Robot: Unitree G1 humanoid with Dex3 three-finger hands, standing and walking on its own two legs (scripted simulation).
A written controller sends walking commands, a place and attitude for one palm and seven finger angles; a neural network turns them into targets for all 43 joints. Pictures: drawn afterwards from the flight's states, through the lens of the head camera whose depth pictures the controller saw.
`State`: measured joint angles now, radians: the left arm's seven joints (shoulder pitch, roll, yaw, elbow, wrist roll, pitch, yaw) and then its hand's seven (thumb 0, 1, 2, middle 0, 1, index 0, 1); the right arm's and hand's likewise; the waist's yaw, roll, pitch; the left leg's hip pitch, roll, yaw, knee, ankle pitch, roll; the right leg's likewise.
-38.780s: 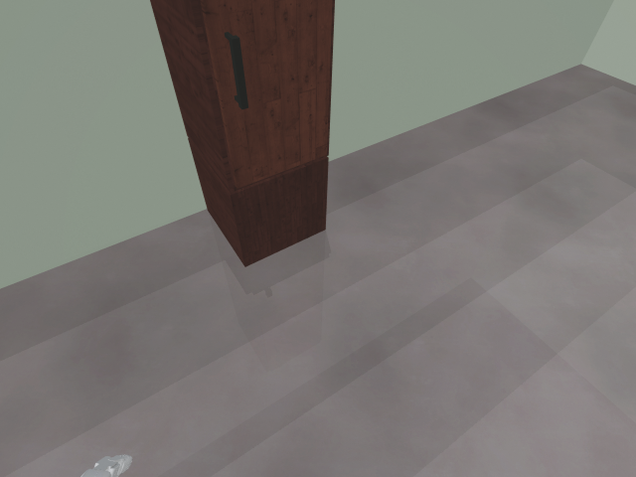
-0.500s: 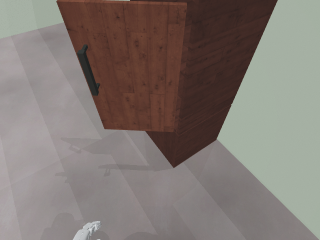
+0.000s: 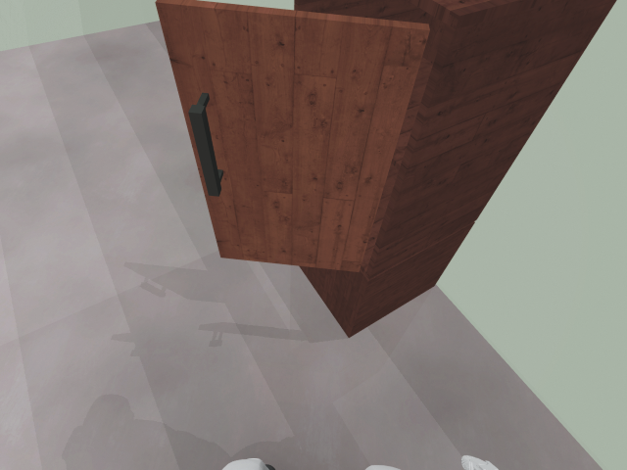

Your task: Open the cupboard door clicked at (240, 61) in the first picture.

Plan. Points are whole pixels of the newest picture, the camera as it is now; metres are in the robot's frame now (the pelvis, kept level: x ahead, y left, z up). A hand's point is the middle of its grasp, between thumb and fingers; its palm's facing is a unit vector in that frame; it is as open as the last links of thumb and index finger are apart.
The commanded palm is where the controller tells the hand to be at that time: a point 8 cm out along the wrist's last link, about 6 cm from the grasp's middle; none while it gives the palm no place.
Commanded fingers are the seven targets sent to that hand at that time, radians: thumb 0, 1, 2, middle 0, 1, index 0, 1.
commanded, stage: come to a stop and stand still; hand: left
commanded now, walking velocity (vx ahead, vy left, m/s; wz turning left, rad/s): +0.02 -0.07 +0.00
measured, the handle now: (209, 147) +0.57 +0.23 +0.04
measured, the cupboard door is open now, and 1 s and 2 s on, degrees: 53 53 53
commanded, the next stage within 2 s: look again from close up in 0.66 s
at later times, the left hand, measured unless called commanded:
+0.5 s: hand out of the picture +0.00 +0.13 -0.17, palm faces +0.04 -0.98 -0.19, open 7.3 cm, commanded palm none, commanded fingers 0.00 0.90 0.90 -0.20 -0.30 -0.20 -0.30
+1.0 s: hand out of the picture -0.02 +0.13 -0.17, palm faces +0.02 -0.98 -0.20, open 7.4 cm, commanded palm none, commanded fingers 0.00 0.90 0.90 -0.20 -0.30 -0.20 -0.30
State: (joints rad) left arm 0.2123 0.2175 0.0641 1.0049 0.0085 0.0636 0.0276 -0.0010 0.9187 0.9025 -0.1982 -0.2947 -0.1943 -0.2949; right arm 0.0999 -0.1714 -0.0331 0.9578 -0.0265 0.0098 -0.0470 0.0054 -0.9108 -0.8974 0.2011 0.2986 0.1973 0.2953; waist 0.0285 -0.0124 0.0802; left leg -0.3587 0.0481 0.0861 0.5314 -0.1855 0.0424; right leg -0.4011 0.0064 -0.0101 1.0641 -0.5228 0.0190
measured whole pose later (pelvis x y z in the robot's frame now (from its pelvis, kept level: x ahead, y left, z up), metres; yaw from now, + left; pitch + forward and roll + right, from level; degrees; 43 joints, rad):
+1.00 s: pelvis -0.02 -0.04 +0.00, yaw +0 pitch -1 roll +0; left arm 0.31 0.13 -0.01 1.08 0.01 -0.02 0.04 0.00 0.91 0.90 -0.20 -0.30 -0.20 -0.30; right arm 0.28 -0.17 -0.01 1.06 -0.02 -0.02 -0.03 0.01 -0.93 -0.90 0.20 0.30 0.19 0.29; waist -0.01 0.03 0.03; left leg -0.27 0.03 0.03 0.57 -0.28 0.00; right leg -0.16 -0.01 -0.04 0.54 -0.36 0.00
